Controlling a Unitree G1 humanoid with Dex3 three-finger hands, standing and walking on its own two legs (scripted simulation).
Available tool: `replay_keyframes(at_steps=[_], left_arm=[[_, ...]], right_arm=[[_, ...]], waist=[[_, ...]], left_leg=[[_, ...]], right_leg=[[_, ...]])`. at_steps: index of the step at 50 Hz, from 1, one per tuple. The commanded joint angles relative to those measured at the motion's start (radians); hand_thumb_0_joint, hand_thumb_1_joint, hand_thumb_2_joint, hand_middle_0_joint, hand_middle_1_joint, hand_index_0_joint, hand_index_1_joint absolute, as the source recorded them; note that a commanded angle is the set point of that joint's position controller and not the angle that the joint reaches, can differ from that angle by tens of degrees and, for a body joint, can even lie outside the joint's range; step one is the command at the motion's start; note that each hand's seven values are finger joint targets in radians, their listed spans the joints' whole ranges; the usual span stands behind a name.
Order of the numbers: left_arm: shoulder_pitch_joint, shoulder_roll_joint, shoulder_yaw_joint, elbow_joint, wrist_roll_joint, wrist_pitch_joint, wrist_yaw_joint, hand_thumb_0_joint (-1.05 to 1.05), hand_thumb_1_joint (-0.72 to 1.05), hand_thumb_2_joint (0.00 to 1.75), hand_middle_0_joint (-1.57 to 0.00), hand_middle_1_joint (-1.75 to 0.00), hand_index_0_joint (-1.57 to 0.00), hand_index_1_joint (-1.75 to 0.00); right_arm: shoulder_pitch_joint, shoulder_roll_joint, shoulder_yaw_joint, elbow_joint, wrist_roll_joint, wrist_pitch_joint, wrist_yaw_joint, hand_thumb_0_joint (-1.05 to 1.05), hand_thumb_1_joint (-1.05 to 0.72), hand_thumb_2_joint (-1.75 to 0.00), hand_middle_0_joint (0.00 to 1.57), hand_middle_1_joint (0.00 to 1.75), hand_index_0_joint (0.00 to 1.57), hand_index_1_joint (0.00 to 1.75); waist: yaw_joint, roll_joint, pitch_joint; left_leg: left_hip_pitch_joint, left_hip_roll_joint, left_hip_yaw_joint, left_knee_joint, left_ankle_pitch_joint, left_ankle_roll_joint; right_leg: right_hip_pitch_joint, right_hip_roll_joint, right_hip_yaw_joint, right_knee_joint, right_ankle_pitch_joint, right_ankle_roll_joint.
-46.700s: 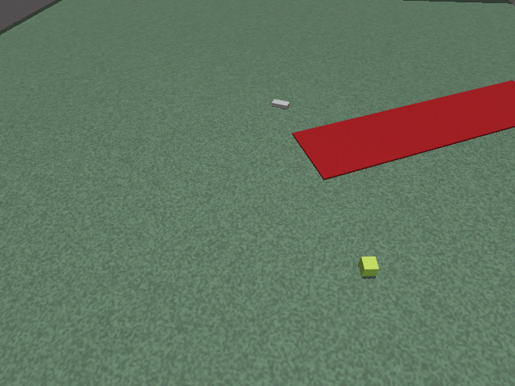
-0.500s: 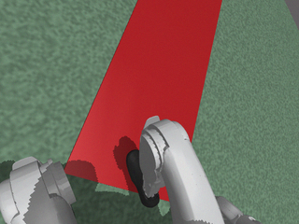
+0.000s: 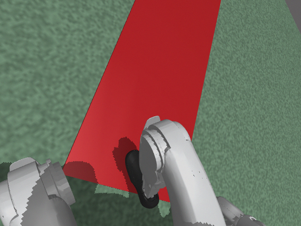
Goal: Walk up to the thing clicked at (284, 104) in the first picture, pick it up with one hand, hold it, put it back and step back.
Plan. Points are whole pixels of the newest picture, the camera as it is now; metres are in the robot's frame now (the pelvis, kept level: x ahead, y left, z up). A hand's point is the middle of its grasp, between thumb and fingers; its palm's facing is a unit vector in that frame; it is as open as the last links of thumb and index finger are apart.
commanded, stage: open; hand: left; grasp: from above
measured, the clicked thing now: out of the picture +0.44 +0.38 -0.29
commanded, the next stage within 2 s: withdraw in 0.72 s
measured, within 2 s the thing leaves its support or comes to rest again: neither
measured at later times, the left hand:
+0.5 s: hand out of the picture +0.42 +0.38 -0.24, palm faces -0.43 -0.18 -0.89, open 13.1 cm
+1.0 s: hand out of the picture +0.44 +0.39 -0.23, palm faces -0.38 -0.17 -0.91, open 13.9 cm
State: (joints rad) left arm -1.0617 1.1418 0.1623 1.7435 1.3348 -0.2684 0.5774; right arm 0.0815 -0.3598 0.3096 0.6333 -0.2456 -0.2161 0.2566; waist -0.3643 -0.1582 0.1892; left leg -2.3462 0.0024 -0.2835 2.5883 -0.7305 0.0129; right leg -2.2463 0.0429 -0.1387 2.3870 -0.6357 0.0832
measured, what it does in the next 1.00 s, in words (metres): stands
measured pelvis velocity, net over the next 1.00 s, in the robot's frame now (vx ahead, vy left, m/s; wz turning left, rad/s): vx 0.00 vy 0.00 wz -0.01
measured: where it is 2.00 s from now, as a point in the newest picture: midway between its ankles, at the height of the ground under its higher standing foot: (109, 212)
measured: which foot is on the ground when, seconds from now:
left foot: down 0.00-1.00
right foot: down 0.00-1.00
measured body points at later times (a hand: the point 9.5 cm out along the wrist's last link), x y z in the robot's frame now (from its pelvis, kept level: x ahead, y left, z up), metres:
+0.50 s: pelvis +0.00 +0.00 +0.00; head +0.26 +0.15 +0.33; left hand +0.44 +0.38 -0.19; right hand +0.07 -0.26 -0.04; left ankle +0.06 +0.12 -0.27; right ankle +0.13 -0.14 -0.25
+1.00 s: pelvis +0.00 +0.00 +0.00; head +0.27 +0.16 +0.33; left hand +0.46 +0.39 -0.18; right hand +0.07 -0.25 -0.04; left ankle +0.06 +0.12 -0.27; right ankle +0.13 -0.14 -0.25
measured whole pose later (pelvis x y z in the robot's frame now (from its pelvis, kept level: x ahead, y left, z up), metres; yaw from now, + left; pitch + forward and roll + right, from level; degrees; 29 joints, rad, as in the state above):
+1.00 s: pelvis +0.00 +0.00 +0.00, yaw +0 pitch +26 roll -18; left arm -1.05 1.15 0.17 1.63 1.33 -0.27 0.53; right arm 0.09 -0.36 0.32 0.63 -0.24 -0.21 0.25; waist -0.35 -0.15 0.19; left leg -2.35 0.00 -0.29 2.58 -0.72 0.02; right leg -2.24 0.03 -0.15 2.37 -0.63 0.08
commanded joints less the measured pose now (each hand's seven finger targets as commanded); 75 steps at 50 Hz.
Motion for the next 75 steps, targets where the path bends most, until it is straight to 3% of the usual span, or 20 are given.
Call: replay_keyframes(at_steps=[1,4,7,13,22,25,32,35,39,44,47,51,53,55,60,63,67,69,73,75], left_arm=[[-0.222,0.227,-0.006,-0.119,-0.021,-0.007,0.03,0.0,-0.08,0.6,-0.42,-0.68,-0.44,-0.66],[-0.207,0.243,0.008,-0.125,-0.031,-0.01,0.029,0.0,-0.14,0.65,-0.39,-0.72,-0.4,-0.7],[-0.212,0.229,-0.007,-0.116,-0.029,-0.012,0.018,0.0,-0.19,0.69,-0.33,-0.77,-0.35,-0.75],[-0.205,0.258,0.009,-0.126,-0.023,-0.024,0.034,0.0,-0.29,0.77,-0.25,-0.85,-0.26,-0.83],[-0.249,0.256,0.001,-0.151,-0.028,-0.016,0.034,0.0,-0.41,0.87,-0.14,-0.96,-0.16,-0.94],[-0.203,0.254,-0.009,-0.089,-0.031,-0.009,0.031,0.0,-0.44,0.9,-0.11,-0.98,-0.13,-0.97],[-0.221,0.277,0.013,-0.144,-0.036,-0.013,0.031,0.0,-0.49,0.94,-0.07,-1.03,-0.08,-1.02],[-0.194,0.239,-0.017,-0.08,-0.033,-0.01,0.02,0.0,-0.49,0.95,-0.06,-1.03,-0.07,-1.02],[-0.209,0.264,0.003,-0.139,-0.042,-0.013,0.023,0.0,-0.49,0.95,-0.06,-1.04,-0.08,-1.02],[-0.25,0.284,0.014,-0.181,-0.033,-0.013,0.018,0.0,-0.51,0.98,-0.07,-1.01,-0.08,-1.0],[-0.284,0.327,0.037,-0.315,-0.029,-0.014,0.007,0.0,-0.51,0.99,-0.07,-1.01,-0.08,-1.0],[-0.215,0.298,0.046,-0.379,-0.034,0.006,-0.046,0.0,-0.53,1.0,-0.07,-1.0,-0.07,-1.01],[-0.173,0.278,0.054,-0.488,-0.047,0.021,-0.085,0.0,-0.53,1.0,-0.07,-1.01,-0.07,-1.01],[-0.129,0.211,0.035,-0.52,-0.065,0.047,-0.13,0.0,-0.53,1.0,-0.08,-1.0,-0.07,-1.0],[-0.129,0.031,-0.037,-0.603,-0.12,0.097,-0.257,0.0,-0.49,0.98,-0.09,-0.99,-0.09,-0.99],[-0.156,-0.07,-0.094,-0.608,-0.165,0.105,-0.335,0.0,-0.5,0.99,-0.09,-0.99,-0.09,-0.99],[-0.182,-0.08,-0.123,-0.593,-0.182,0.091,-0.424,0.0,-0.48,0.98,-0.11,-0.98,-0.11,-0.99],[-0.2,-0.058,-0.111,-0.606,-0.171,0.072,-0.442,0.0,-0.45,0.96,-0.13,-0.96,-0.13,-0.97],[-0.21,-0.034,-0.094,-0.552,-0.15,0.01,-0.439,0.0,-0.45,0.96,-0.14,-0.95,-0.14,-0.95],[-0.253,0.011,-0.07,-0.56,-0.128,-0.028,-0.412,0.0,-0.44,0.95,-0.16,-0.94,-0.15,-0.95]], right_arm=[[0.183,-0.347,-0.114,0.018,0.003,0.001,-0.018,0.0,-0.89,-0.9,0.2,0.3,0.2,0.3],[0.18,-0.35,-0.116,0.015,0.004,0.006,-0.019,0.0,-0.89,-0.9,0.2,0.3,0.2,0.3],[0.177,-0.342,-0.108,0.018,0.003,0.008,-0.017,0.0,-0.89,-0.9,0.2,0.3,0.2,0.3],[0.177,-0.351,-0.104,0.018,0.002,0.016,-0.022,0.0,-0.88,-0.9,0.2,0.3,0.2,0.3],[0.169,-0.355,-0.104,0.018,0.002,0.003,-0.021,0.0,-0.89,-0.9,0.2,0.3,0.2,0.3],[0.16,-0.358,-0.102,0.011,0.005,-0.001,-0.026,0.0,-0.89,-0.9,0.2,0.3,0.2,0.3],[0.17,-0.356,-0.097,0.024,0.0,0.005,-0.024,0.0,-0.88,-0.9,0.2,0.3,0.2,0.3],[0.162,-0.34,-0.089,0.023,0.004,0.002,-0.022,0.0,-0.88,-0.9,0.2,0.3,0.2,0.3],[0.15,-0.354,-0.101,0.015,0.004,0.003,-0.024,0.0,-0.88,-0.89,0.2,0.3,0.2,0.3],[0.176,-0.358,-0.102,0.028,0.003,0.005,-0.019,0.0,-0.9,-0.9,0.2,0.3,0.2,0.3],[0.173,-0.358,-0.112,0.006,0.008,0.009,-0.02,0.0,-0.9,-0.9,0.2,0.3,0.2,0.3],[0.167,-0.341,-0.148,0.002,0.019,0.027,-0.022,0.0,-0.91,-0.9,0.2,0.3,0.2,0.3],[0.161,-0.325,-0.179,-0.018,0.038,0.048,-0.023,0.0,-0.91,-0.9,0.2,0.3,0.2,0.3],[0.171,-0.312,-0.208,-0.016,0.054,0.069,-0.022,0.0,-0.91,-0.9,0.2,0.3,0.2,0.3],[0.221,-0.273,-0.262,-0.025,0.097,0.129,-0.022,0.0,-0.9,-0.9,0.2,0.3,0.2,0.3],[0.245,-0.263,-0.287,-0.029,0.121,0.163,-0.043,0.0,-0.9,-0.9,0.2,0.3,0.2,0.3],[0.257,-0.252,-0.295,-0.022,0.137,0.198,-0.089,0.0,-0.9,-0.9,0.2,0.3,0.2,0.3],[0.257,-0.245,-0.292,-0.023,0.142,0.212,-0.108,0.0,-0.9,-0.9,0.2,0.3,0.2,0.3],[0.242,-0.239,-0.27,-0.033,0.135,0.231,-0.134,0.0,-0.9,-0.9,0.2,0.3,0.2,0.3],[0.234,-0.225,-0.254,-0.036,0.13,0.237,-0.141,0.0,-0.9,-0.9,0.2,0.3,0.2,0.3]], waist=[[-0.055,0.585,-0.614],[-0.04,0.58,-0.626],[-0.053,0.596,-0.619],[-0.045,0.588,-0.627],[-0.057,0.586,-0.591],[-0.057,0.564,-0.582],[-0.052,0.595,-0.63],[-0.06,0.585,-0.576],[-0.039,0.611,-0.619],[-0.054,0.621,-0.626],[-0.026,0.695,-0.729],[0.02,0.756,-0.77],[0.079,0.828,-0.871],[0.099,0.81,-0.862],[0.086,0.637,-0.829],[0.053,0.511,-0.771],[0.041,0.424,-0.72],[0.062,0.429,-0.737],[0.059,0.403,-0.711],[0.065,0.423,-0.761]], left_leg=[[0.521,0.039,0.098,-0.298,0.26,-0.021],[0.529,0.04,0.089,-0.313,0.259,-0.024],[0.549,0.045,0.089,-0.303,0.263,-0.026],[0.545,0.044,0.085,-0.304,0.299,-0.028],[0.518,0.044,0.093,-0.307,0.239,-0.023],[0.513,0.046,0.089,-0.323,0.189,-0.023],[0.539,0.051,0.079,-0.31,0.267,-0.028],[0.529,0.05,0.083,-0.306,0.243,-0.028],[0.558,0.049,0.08,-0.321,0.264,-0.034],[0.562,0.05,0.083,-0.297,0.297,-0.031],[0.628,0.051,0.088,-0.313,0.348,-0.04],[0.664,0.042,0.099,-0.343,0.351,-0.051],[0.7,0.033,0.114,-0.38,0.356,-0.053],[0.685,0.026,0.121,-0.402,0.348,-0.052],[0.578,0.013,0.143,-0.436,0.263,-0.015],[0.531,0.002,0.137,-0.489,0.176,0.002],[0.502,-0.007,0.135,-0.504,0.137,0.012],[0.532,-0.012,0.131,-0.513,0.156,0.011],[0.52,-0.018,0.132,-0.493,0.157,0.01],[0.524,-0.017,0.153,-0.477,0.173,0.01]], right_leg=[[0.305,0.032,-0.143,-0.166,0.236,-0.091],[0.304,0.033,-0.149,-0.167,0.229,-0.093],[0.293,0.031,-0.148,-0.161,0.228,-0.093],[0.311,0.031,-0.152,-0.161,0.257,-0.092],[0.288,0.027,-0.148,-0.177,0.219,-0.09],[0.295,0.03,-0.148,-0.185,0.181,-0.091],[0.306,0.027,-0.151,-0.172,0.238,-0.089],[0.29,0.026,-0.147,-0.17,0.218,-0.09],[0.297,0.024,-0.149,-0.172,0.231,-0.094],[0.3,0.019,-0.147,-0.167,0.257,-0.091],[0.331,0.02,-0.141,-0.172,0.283,-0.097],[0.303,0.013,-0.135,-0.167,0.268,-0.109],[0.313,0.011,-0.122,-0.174,0.264,-0.119],[0.278,0.004,-0.111,-0.184,0.254,-0.124],[0.257,0.001,-0.075,-0.254,0.211,-0.119],[0.274,-0.005,-0.064,-0.312,0.167,-0.12],[0.278,-0.013,-0.045,-0.344,0.129,-0.12],[0.276,-0.022,-0.036,-0.342,0.132,-0.121],[0.255,-0.027,-0.037,-0.34,0.114,-0.123],[0.269,-0.025,-0.03,-0.33,0.126,-0.122]])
